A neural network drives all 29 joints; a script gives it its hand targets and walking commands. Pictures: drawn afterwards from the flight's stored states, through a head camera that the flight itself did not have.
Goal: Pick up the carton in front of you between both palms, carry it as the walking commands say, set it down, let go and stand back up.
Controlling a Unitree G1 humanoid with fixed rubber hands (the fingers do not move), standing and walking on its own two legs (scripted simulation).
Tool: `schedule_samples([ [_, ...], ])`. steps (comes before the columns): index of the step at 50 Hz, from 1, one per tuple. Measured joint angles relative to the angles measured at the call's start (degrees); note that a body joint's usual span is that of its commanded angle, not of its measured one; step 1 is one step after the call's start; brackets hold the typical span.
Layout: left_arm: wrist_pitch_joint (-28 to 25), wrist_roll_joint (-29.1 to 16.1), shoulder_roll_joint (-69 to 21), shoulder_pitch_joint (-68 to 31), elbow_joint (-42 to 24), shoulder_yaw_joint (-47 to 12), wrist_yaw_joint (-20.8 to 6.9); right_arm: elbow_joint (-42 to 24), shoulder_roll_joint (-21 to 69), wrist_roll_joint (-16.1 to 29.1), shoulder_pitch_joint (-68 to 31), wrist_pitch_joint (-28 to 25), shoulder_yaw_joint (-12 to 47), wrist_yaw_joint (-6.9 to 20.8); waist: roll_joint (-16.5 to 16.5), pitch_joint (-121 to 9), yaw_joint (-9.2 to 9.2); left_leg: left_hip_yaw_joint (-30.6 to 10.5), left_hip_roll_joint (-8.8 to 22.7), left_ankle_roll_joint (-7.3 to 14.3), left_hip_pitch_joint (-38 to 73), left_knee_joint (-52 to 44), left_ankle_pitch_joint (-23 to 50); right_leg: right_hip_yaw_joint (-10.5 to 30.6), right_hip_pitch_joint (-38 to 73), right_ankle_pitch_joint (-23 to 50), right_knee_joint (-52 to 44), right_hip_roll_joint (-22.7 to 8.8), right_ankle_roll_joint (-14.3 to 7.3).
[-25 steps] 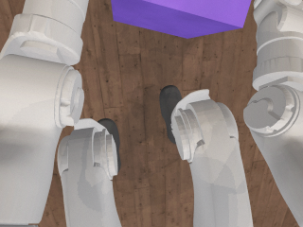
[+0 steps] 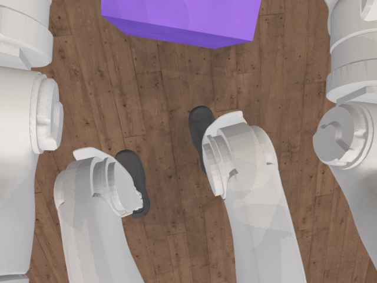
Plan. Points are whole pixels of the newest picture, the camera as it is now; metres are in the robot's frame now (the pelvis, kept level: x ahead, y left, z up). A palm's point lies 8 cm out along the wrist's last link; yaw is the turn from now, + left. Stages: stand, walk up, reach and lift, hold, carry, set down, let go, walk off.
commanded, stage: set down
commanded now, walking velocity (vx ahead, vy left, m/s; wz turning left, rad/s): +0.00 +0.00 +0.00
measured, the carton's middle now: out of the picture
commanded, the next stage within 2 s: let go in 0.80 s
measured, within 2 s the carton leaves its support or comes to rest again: neither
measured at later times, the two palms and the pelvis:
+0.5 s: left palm out of the picture +0.65 +0.04 +0.02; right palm out of the picture +0.51 -0.32 +0.02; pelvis +0.02 +0.00 +0.11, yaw +0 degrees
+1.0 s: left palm out of the picture +0.62 +0.06 +0.15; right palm out of the picture +0.49 -0.31 +0.15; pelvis +0.05 -0.01 +0.25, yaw +1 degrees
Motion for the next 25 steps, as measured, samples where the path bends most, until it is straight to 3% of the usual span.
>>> schedule_samples([
  [10,2.0,5.4,-0.8,1.8,5.1,7.9,-2.1,-3.9,2.5,-2.2,4.4,4.3,0.1,-0.7,1.3,-10.1,-0.73,1.3,0.2,0.6,3.1,-9.7,1.9,2.1,2.6,1.6,-8.9,1.9,1.1],
  [25,5.7,7.5,-3.1,8.4,-2.7,8.9,-2.4,-10.4,3.4,-4.7,11.1,8.3,-3.7,2.2,1.2,-19.5,-0.34,0.1,-0.8,0.6,9.2,-24.9,5.3,2.3,9.7,3.3,-23.4,1.8,1.3],
])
